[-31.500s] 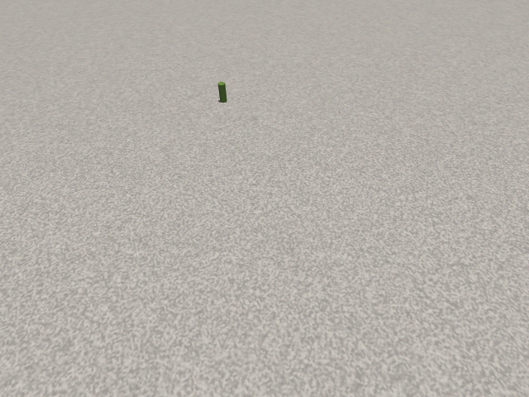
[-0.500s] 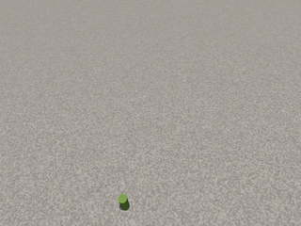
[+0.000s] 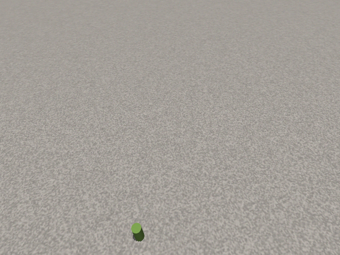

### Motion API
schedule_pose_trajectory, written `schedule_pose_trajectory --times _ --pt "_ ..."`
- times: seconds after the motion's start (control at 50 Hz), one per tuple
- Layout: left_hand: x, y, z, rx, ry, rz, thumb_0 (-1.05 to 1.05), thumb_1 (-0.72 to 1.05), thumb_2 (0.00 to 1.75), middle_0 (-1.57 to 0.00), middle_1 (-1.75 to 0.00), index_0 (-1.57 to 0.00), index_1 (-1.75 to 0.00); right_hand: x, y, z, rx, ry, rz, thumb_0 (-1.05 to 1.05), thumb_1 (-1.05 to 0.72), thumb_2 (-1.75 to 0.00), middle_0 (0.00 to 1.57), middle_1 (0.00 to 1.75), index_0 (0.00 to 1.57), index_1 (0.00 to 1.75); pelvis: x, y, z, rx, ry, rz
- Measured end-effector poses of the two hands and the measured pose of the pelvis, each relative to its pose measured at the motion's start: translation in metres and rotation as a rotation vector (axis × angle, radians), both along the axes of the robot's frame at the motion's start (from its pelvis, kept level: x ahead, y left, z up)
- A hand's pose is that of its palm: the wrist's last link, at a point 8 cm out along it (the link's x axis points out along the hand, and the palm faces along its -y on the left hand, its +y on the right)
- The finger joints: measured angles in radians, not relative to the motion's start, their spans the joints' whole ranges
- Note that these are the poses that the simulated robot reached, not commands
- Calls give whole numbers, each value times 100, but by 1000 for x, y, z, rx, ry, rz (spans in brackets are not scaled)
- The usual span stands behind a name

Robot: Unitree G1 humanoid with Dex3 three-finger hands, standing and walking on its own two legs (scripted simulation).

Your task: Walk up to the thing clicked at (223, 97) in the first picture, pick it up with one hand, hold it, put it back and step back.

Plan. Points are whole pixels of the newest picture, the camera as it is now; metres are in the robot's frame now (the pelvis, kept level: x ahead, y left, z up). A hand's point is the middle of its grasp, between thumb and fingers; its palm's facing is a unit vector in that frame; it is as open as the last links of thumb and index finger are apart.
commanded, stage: stand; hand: left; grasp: from the side
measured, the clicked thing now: (138, 232) +0.41 +0.21 -0.71
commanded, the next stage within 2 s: step back in 0.58 s
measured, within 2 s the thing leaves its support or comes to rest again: neither
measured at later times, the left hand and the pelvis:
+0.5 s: hand out of the picture +0.07 +0.25 -0.16, palm faces -0.02 -0.94 -0.34, open 7.4 cm; pelvis +0.01 +0.00 +0.00, yaw +0 degrees
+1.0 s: hand out of the picture +0.04 +0.28 -0.17, palm faces -0.04 -0.92 -0.39, open 7.4 cm; pelvis -0.06 +0.01 -0.03, yaw +0 degrees
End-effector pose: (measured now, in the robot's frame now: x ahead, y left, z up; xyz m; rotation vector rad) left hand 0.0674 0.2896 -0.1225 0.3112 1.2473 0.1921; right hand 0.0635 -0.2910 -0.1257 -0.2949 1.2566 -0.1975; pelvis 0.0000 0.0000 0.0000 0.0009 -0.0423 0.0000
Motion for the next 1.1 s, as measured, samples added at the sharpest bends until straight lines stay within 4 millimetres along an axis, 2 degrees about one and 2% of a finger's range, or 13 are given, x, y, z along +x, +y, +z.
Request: schedule_pose_trajectory --times 0.58,0.7,0.92,1.02,1.1 --pt "1 0 1 3 9 10 1 90 90 -20 -30 -21 -30 11 -5 2 -2 -6 5 0 -90 -89 20 30 21 30 7 -2 1 1 4 4" --pt "-1 9 -2 22 -10 26 1 90 89 -20 -30 -21 -30 9 -12 -1 -13 -6 0 0 -90 -89 20 30 21 30 -9 -3 -6 -4 13 6" --pt "-21 21 -11 61 -33 -13 1 90 89 -20 -30 -21 -30 -12 -28 -14 -44 -20 7 0 -90 -89 20 30 21 30 -47 -2 -25 -9 10 13" --pt "-29 32 -14 56 -55 -34 1 90 89 -20 -30 -21 -30 -33 -14 -10 -49 -18 5 0 -91 -89 20 30 20 30 -62 14 -26 7 15 10" --pt "-20 51 -25 41 -111 -46 1 90 89 -20 -30 -21 -30 -64 0 -8 -85 4 10 0 -91 -89 20 30 21 30 -73 33 -35 -11 38 26"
